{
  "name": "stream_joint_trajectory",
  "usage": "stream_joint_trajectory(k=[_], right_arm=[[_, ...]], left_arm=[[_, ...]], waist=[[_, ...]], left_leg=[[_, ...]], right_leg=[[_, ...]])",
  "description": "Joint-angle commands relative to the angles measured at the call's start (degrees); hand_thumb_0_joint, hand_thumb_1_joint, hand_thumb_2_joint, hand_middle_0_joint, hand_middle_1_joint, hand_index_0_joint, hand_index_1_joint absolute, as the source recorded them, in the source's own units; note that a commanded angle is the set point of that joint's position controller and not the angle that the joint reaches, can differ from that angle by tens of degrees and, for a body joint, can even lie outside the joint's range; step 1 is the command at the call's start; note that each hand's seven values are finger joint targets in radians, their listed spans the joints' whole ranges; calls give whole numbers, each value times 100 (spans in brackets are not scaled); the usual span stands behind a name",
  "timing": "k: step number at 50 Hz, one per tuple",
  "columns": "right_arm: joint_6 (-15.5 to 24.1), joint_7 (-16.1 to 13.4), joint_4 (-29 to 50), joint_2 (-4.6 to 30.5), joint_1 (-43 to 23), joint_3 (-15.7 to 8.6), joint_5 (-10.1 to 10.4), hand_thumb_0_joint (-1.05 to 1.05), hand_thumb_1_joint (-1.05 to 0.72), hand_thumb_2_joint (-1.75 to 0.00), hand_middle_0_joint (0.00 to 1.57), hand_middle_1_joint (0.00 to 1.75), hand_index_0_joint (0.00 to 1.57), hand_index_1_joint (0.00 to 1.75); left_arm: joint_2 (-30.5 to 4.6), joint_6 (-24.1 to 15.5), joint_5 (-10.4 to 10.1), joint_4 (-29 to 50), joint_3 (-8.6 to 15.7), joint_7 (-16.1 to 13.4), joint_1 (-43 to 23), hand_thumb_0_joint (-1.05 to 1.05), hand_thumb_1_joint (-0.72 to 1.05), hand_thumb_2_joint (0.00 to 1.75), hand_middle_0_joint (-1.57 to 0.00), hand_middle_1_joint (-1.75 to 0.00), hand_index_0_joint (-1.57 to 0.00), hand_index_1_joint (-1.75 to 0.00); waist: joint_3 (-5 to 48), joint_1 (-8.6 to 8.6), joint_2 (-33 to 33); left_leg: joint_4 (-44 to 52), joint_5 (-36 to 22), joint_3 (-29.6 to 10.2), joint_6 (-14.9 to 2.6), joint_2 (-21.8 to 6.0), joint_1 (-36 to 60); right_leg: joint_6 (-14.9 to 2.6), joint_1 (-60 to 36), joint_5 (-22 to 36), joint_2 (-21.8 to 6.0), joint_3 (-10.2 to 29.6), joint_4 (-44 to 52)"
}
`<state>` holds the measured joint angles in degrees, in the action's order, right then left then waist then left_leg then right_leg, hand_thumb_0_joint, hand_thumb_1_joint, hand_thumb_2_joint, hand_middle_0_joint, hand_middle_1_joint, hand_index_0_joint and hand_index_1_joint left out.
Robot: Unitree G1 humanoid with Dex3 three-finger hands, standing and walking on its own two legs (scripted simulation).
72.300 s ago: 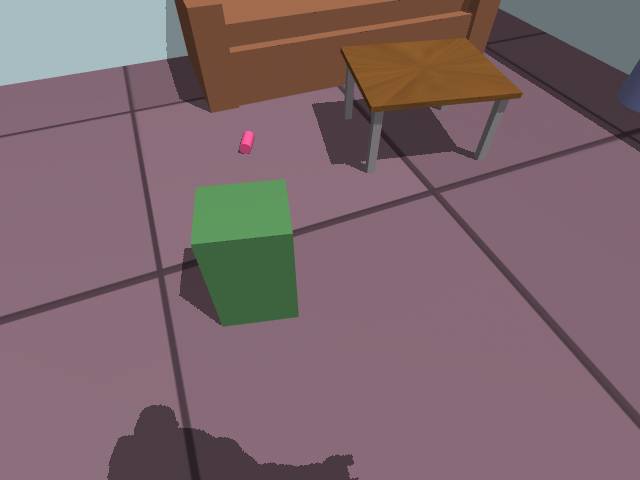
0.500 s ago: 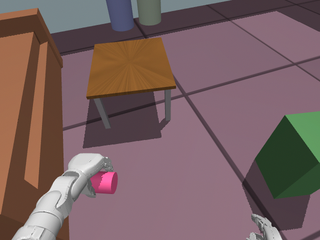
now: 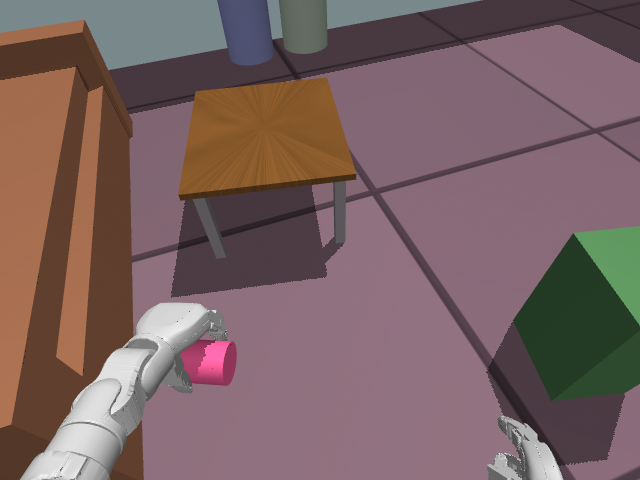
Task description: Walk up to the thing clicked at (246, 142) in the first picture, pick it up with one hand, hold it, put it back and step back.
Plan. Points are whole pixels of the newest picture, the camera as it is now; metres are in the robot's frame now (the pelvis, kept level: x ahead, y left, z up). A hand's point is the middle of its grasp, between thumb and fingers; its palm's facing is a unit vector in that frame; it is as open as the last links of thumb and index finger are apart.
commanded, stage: hold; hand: left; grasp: from above
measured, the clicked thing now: (191, 360) +0.29 +0.22 -0.07
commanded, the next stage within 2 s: crouch in 0.46 s
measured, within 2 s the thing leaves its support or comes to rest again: neither
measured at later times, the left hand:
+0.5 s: hand (181, 341) +0.30 +0.22 -0.03, palm faces -0.48 -0.03 -0.88, open 9.1 cm
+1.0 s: hand (204, 364) +0.32 +0.23 -0.15, palm faces -0.45 +0.06 -0.89, open 9.3 cm
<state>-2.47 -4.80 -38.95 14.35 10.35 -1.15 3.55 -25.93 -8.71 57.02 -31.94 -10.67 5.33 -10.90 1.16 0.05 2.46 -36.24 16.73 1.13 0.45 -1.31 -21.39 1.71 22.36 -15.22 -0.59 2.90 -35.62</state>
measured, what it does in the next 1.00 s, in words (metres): lowers itself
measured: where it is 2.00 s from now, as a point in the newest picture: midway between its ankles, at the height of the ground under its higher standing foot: outside the picture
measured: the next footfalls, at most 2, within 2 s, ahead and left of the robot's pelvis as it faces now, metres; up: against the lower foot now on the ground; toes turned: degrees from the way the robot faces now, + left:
none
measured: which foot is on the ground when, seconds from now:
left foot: down 0.00-1.00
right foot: down 0.00-1.00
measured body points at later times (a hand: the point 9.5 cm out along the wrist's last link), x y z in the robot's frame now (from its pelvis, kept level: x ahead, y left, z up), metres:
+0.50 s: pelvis +0.02 +0.00 +0.01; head +0.03 -0.01 +0.46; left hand +0.32 +0.22 +0.02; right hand +0.16 -0.26 -0.11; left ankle +0.02 +0.12 -0.72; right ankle +0.04 -0.14 -0.72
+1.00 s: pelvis -0.01 +0.00 -0.05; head +0.08 +0.01 +0.39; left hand +0.34 +0.22 -0.10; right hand +0.12 -0.28 -0.17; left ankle +0.02 +0.13 -0.72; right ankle +0.04 -0.14 -0.72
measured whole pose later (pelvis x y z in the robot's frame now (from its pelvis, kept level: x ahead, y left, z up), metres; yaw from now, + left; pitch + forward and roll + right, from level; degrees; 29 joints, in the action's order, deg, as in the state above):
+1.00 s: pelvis -0.01 +0.00 -0.05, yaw +1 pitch +15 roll -1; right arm -5.4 -1.1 -38.8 15.2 10.3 -3.6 0.3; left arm -24.3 -13.2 69.7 -55.5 -9.4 -13.6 -24.9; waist 5.7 2.5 0.0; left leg -58.9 25.0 -1.4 0.8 -1.4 -49.2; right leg 1.8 48.8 -23.3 -0.1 1.0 -56.7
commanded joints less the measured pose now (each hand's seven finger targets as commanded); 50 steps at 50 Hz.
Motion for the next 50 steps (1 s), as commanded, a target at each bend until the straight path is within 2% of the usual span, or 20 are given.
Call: stream_joint_trajectory(k=[1, 6, 9, 11, 12, 14, 18, 20, 24, 25, 26, 28, 29, 30, 32, 35, 37, 41, 45, 50], right_arm=[[259, -90, 812, 721, -533, -259, -32, 0, -91, -90, 20, 30, 20, 30], [245, -118, 719, 729, -447, -265, -36, 0, -91, -90, 20, 30, 20, 30], [217, -108, 724, 705, -466, -262, -27, 0, -91, -90, 20, 30, 20, 30], [194, -107, 710, 709, -478, -262, -42, 0, -91, -90, 20, 30, 20, 30], [179, -103, 719, 710, -470, -261, -39, 0, -91, -90, 20, 30, 20, 30], [150, -103, 700, 730, -435, -283, -31, 0, -91, -90, 20, 30, 20, 30], [122, -87, 677, 752, -393, -322, -28, 0, -91, -90, 20, 30, 20, 30], [109, -95, 678, 744, -395, -313, -26, 0, -91, -90, 20, 30, 20, 30], [93, -71, 783, 725, -450, -306, -10, 0, -91, -90, 20, 30, 20, 30], [81, -68, 807, 726, -460, -318, -14, 0, -90, -90, 20, 30, 20, 30], [65, -71, 801, 741, -457, -334, -12, 0, -91, -90, 20, 30, 20, 30], [46, -65, 812, 724, -478, -319, -24, 0, -93, -92, 20, 30, 20, 30], [39, -65, 785, 732, -463, -309, -33, 0, -89, -90, 20, 30, 20, 30], [25, -70, 759, 732, -428, -310, -23, 0, -90, -90, 20, 30, 20, 30], [-2, -64, 735, 727, -400, -305, -33, 0, -90, -90, 20, 30, 20, 30], [-36, -21, 701, 715, -367, -305, -74, 0, -90, -90, 20, 30, 20, 30], [-63, 16, 651, 719, -307, -337, -107, 0, -90, -90, 20, 30, 20, 30], [-112, 124, 530, 770, -155, -400, -224, 0, -91, -90, 20, 30, 20, 30], [-173, 260, 457, 839, 262, -523, -355, 0, -91, -90, 20, 30, 20, 30], [-165, 353, 321, 972, 484, -637, -444, 0, -91, -90, 20, 30, 20, 30]], left_arm=[[-1260, -69, -135, 1382, 724, -287, -2117, 0, 79, 63, -109, -59, -113, -55], [-1329, -87, -128, 1375, 728, -327, -2401, 0, 77, 65, -109, -58, -111, -55], [-1321, -64, -110, 1077, 835, -378, -2013, 0, 76, 65, -109, -56, -111, -54], [-1336, -48, -93, 1141, 834, -400, -2102, 0, 79, 65, -110, -59, -113, -56], [-1219, -21, -48, 1096, 686, -398, -2132, 0, 79, 66, -110, -59, -113, -56], [-1340, -5, -7, 1053, 805, -404, -2103, 0, 76, 66, -108, -57, -110, -55], [-1285, -35, -57, 1134, 665, -295, -2304, 0, 74, 62, -106, -57, -109, -54], [-1366, -46, -81, 1014, 753, -299, -2337, 0, 74, 62, -105, -57, -108, -54], [-1106, -49, -150, 892, 650, -286, -1771, 0, 74, 64, -106, -58, -109, -55], [-1127, -73, -156, 1109, 657, -278, -1890, 0, 74, 64, -106, -57, -109, -54], [-1264, -69, -110, 1064, 786, -293, -1828, 0, 74, 67, -106, -58, -108, -56], [-1151, -88, -58, 1115, 620, -289, -1959, 0, 77, 59, -106, -62, -111, -57], [-1127, -96, -48, 1153, 562, -319, -2155, 0, 69, 66, -98, -60, -103, -57], [-1284, -105, -1, 1039, 731, -365, -2173, 0, 67, 71, -102, -60, -103, -59], [-1243, -150, -15, 858, 775, -447, -2144, 0, 67, 77, -103, -62, -103, -62], [-1070, -268, 107, 475, 724, -681, -2174, 0, 69, 77, -104, -62, -105, -62], [-1053, -372, 292, 169, 804, -921, -2086, 0, 68, 78, -104, -63, -104, -62], [-1026, -551, 680, -593, 728, -1402, -2482, 0, 70, 81, -105, -66, -106, -66], [-865, -543, 1088, -1019, 558, -1979, -3175, 0, 71, 78, -106, -67, -107, -66], [-892, -354, 1306, -1617, 577, -2626, -3959, 0, 72, 72, -107, -63, -108, -62]], waist=[[1432, -6, 46], [1657, 27, 34], [1533, -27, 10], [1551, -37, 32], [1528, 30, 11], [1535, -8, 25], [1643, 18, 169], [1576, -10, 96], [1371, -40, -38], [1455, -55, 65], [1507, -76, 60], [1427, 11, 11], [1417, 60, -60], [1412, 27, -17], [1398, 43, -170], [1220, 117, -247], [1272, 120, -243], [1450, 257, -342], [2206, 387, 25], [2937, 499, 235]], left_leg=[[665, -538, 0, -88, 258, 748], [627, -1085, -19, -77, 230, 969], [660, -1080, 11, -85, 257, 926], [654, -1214, 2, -82, 257, 930], [672, -1245, 1, -81, 247, 961], [669, -1315, 25, -88, 264, 954], [702, -1622, -20, -48, 210, 1146], [726, -1532, -25, -66, 221, 1080], [806, -1311, -1, -77, 250, 1009], [799, -1394, -1, -64, 246, 1067], [791, -1507, -1, -57, 244, 1109], [790, -1476, -14, -68, 240, 1119], [782, -1434, -34, -71, 240, 1109], [761, -1401, -14, -78, 244, 1059], [706, -1389, -18, -93, 246, 989], [576, -1130, -25, -84, 247, 732], [334, -1071, 8, -87, 278, 482], [-564, -821, 16, -76, 306, -401], [-1528, -728, -18, -41, 236, -1102], [-2506, -391, -112, -54, 188, -2008]], right_leg=[[-215, -341, 269, 249, -200, 661], [-206, -452, 787, 266, -225, 607], [-204, -526, 781, 244, -232, 672], [-201, -572, 908, 243, -235, 672], [-207, -549, 942, 249, -232, 666], [-203, -609, 1032, 228, -212, 684], [-238, -647, 1213, 257, -258, 639], [-221, -676, 1174, 253, -259, 700], [-226, -727, 987, 233, -251, 808], [-231, -721, 1060, 233, -259, 784], [-230, -745, 1137, 236, -257, 768], [-220, -704, 1144, 230, -263, 781], [-213, -643, 1116, 230, -246, 786], [-208, -629, 1101, 215, -243, 791], [-185, -575, 1101, 214, -237, 754], [-197, -244, 865, 207, -250, 648], [-196, -40, 847, 178, -232, 465], [-171, 769, 716, 140, -230, -261], [-240, 1780, 579, 156, -267, -1197], [-280, 2994, 161, 197, -386, -2256]])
